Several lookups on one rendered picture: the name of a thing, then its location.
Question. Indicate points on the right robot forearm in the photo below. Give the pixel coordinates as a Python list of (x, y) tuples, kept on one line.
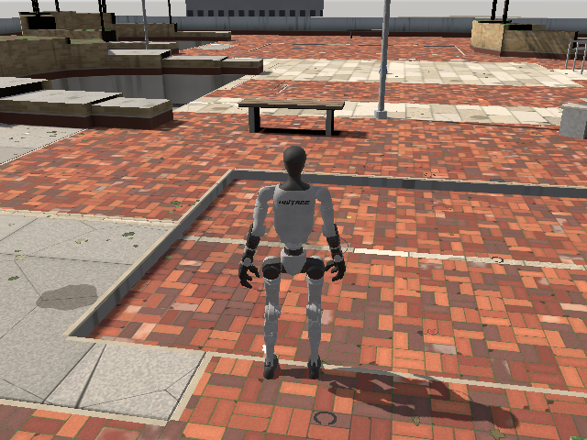
[(335, 247)]

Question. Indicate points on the robot left upper arm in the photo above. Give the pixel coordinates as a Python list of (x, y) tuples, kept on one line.
[(260, 211)]

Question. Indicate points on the robot right foot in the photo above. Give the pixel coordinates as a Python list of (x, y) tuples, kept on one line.
[(313, 370)]

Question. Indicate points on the robot right upper arm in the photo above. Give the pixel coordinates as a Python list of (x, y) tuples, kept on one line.
[(327, 212)]

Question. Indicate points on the robot right hand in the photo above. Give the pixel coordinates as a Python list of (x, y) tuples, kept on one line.
[(339, 266)]

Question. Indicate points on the left robot forearm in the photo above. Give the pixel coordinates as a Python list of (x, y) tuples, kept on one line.
[(250, 248)]

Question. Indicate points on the robot head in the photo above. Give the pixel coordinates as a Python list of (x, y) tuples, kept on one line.
[(294, 159)]

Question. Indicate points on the robot left hand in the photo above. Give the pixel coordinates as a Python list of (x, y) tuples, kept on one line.
[(242, 273)]

